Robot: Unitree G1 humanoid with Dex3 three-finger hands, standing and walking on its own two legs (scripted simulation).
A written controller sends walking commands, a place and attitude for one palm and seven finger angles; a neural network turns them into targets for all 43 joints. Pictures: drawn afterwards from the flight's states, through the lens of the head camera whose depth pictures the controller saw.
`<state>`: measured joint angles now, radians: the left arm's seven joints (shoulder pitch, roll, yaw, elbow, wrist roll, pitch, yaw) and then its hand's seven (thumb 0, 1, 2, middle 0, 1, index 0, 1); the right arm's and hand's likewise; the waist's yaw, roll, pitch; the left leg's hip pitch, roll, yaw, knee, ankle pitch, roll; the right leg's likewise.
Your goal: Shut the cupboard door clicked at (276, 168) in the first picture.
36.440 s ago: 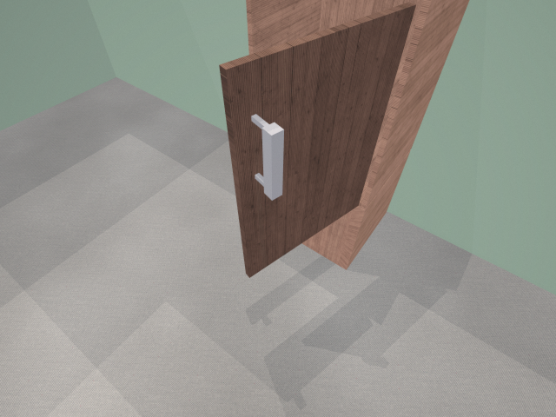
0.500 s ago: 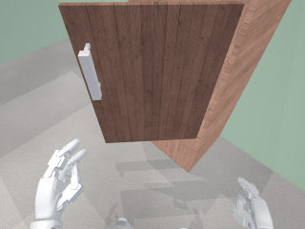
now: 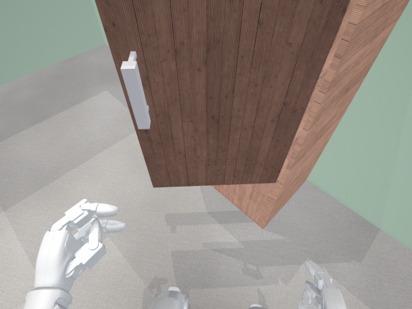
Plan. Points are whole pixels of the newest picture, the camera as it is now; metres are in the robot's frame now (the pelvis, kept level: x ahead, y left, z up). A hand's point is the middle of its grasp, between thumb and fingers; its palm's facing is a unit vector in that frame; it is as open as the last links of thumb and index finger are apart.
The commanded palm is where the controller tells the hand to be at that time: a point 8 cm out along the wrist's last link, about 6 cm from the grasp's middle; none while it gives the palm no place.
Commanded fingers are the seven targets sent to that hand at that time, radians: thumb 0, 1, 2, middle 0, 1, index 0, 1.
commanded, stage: raise the hand and make a fist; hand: left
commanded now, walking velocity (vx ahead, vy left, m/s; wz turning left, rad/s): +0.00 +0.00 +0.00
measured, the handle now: (138, 91) +0.50 +0.18 +0.15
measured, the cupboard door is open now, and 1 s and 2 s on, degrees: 48 48 48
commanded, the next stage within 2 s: bring the fist close to the handle in 1.12 s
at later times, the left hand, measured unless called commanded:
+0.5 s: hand (87, 219) +0.23 +0.20 +0.12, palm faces +0.12 -0.99 -0.03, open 3.0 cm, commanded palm +0.20 +0.25 +0.13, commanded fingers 0.00 0.90 0.90 -1.30 -1.50 -1.30 -1.50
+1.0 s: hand (94, 196) +0.25 +0.19 +0.15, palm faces +0.13 -0.99 -0.03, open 3.1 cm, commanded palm +0.22 +0.24 +0.15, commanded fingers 0.00 0.90 0.90 -1.30 -1.50 -1.30 -1.50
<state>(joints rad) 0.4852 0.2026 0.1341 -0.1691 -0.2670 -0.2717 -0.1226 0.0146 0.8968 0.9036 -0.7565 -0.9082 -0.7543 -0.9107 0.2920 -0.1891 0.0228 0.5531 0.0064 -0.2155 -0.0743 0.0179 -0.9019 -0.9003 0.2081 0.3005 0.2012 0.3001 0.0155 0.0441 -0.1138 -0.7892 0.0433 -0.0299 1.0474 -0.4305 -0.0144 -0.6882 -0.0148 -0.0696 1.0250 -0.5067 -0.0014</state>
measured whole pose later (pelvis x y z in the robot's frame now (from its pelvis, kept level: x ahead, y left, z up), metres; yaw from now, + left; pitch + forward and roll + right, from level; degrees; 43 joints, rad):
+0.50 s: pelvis +0.02 +0.01 +0.03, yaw +1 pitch +5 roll -2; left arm 0.40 0.22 0.14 -0.21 -0.27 -0.18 -0.12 0.01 0.90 0.90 -1.21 -1.40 -1.21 -1.41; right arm 0.25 -0.22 0.06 0.52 0.02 -0.23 -0.07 0.02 -0.90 -0.90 0.21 0.30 0.20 0.30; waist 0.04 0.04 -0.09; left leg -0.60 0.03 -0.03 0.90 -0.40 0.00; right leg -0.49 -0.03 -0.07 0.86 -0.46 0.01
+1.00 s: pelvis +0.02 -0.01 +0.04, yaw +0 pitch +2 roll +0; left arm 0.31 0.22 0.18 -0.16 -0.27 -0.10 -0.13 0.01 0.90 0.90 -1.30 -1.50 -1.30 -1.50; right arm 0.26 -0.25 0.04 0.59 0.03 -0.25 -0.07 0.02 -0.90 -0.90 0.20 0.30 0.20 0.30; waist 0.04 0.04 -0.06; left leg -0.45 0.03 -0.01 0.74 -0.34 -0.02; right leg -0.36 -0.02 -0.06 0.74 -0.42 0.00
